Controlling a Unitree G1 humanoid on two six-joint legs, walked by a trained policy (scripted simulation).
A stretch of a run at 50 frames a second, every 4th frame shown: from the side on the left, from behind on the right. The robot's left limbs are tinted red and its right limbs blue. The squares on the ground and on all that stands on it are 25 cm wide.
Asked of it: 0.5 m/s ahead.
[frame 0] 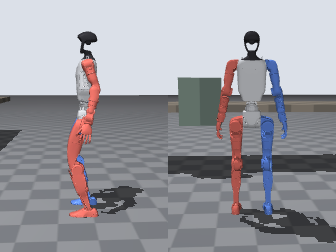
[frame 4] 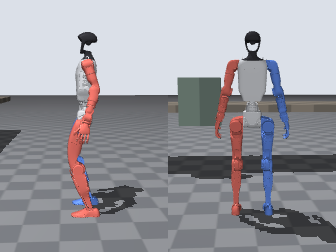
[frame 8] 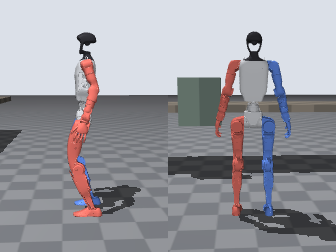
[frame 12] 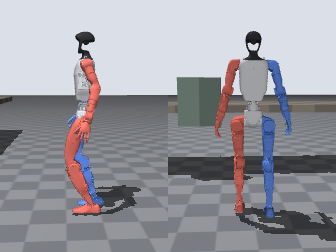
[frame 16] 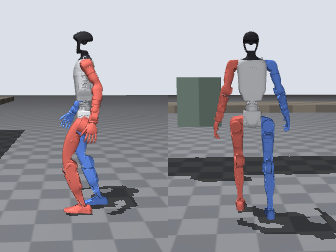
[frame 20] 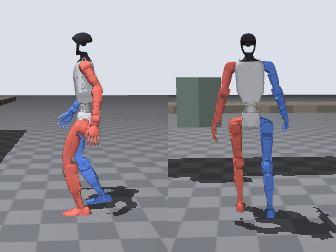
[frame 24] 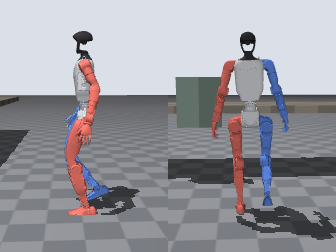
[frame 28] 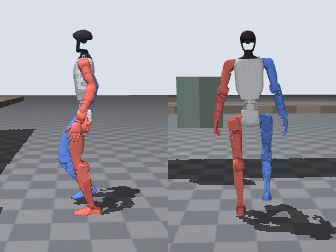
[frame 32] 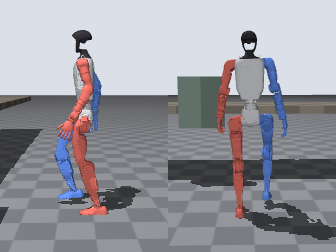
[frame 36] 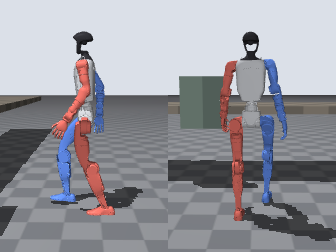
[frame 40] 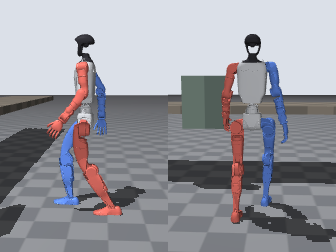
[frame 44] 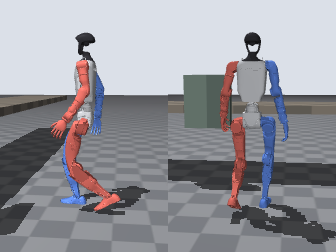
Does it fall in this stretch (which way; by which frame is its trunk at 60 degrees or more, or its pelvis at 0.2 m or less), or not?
no
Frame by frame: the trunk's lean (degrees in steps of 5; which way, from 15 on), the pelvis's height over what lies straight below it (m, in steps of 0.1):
0: 0, 0.8
4: 5, 0.8
8: 5, 0.8
12: 0, 0.8
16: 0, 0.8
20: 5, 0.8
24: 5, 0.8
28: 5, 0.8
32: 5, 0.8
36: 0, 0.8
40: 0, 0.7
44: 0, 0.8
